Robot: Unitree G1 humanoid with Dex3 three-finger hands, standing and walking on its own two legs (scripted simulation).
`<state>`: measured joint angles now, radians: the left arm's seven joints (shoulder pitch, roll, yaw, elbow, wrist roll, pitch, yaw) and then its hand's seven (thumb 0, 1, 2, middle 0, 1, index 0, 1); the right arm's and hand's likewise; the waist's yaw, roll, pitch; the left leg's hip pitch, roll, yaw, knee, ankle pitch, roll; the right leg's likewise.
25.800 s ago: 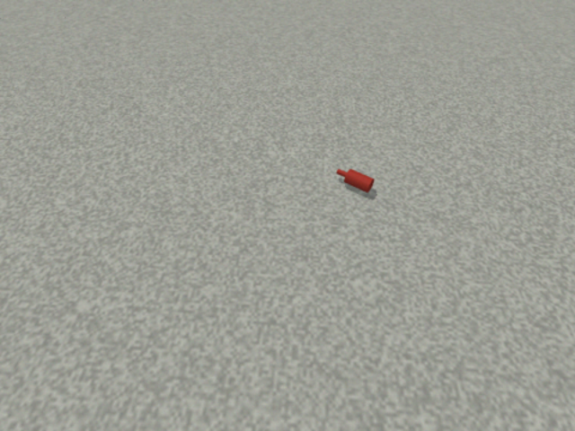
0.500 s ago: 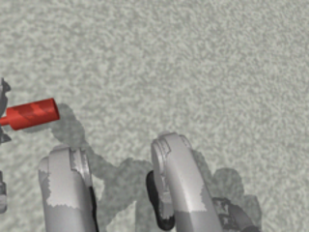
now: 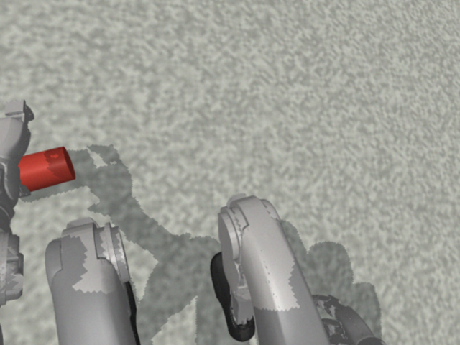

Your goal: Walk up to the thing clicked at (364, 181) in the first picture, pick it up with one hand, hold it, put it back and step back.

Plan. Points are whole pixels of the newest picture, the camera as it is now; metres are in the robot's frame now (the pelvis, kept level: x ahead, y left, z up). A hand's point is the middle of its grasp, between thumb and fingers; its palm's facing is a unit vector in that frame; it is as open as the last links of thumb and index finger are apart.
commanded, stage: approach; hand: left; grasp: from above
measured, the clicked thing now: (20, 175) +0.44 +0.33 -0.29
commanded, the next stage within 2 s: close in in 0.20 s
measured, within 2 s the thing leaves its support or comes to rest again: neither
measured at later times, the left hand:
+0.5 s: hand out of the picture +0.41 +0.33 -0.19, palm faces -0.51 -0.15 -0.85, open 14.4 cm
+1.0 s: hand (29, 164) +0.45 +0.29 -0.24, palm faces -0.38 -0.14 -0.91, open 14.3 cm
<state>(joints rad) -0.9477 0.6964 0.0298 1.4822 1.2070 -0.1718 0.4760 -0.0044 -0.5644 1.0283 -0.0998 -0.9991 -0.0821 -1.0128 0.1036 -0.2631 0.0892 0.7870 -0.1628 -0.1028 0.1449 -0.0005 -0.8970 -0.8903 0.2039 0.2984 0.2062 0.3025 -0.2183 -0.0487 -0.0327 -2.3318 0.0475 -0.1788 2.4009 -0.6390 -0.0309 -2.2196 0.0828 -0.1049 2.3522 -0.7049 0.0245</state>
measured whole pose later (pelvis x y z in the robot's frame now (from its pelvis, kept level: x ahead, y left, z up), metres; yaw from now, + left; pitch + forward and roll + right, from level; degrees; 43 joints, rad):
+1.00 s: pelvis +0.00 +0.01 -0.03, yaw -4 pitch +28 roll -10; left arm -0.98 0.83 0.19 1.68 1.22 -0.13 0.65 0.00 -0.54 1.01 -0.08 -0.96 -0.06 -0.97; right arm 0.07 -0.30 0.19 0.75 -0.24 -0.20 0.25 0.00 -0.89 -0.89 0.20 0.30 0.20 0.30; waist -0.31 -0.09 0.10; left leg -2.37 0.06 -0.24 2.52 -0.66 -0.02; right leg -2.25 0.11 -0.14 2.42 -0.70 0.05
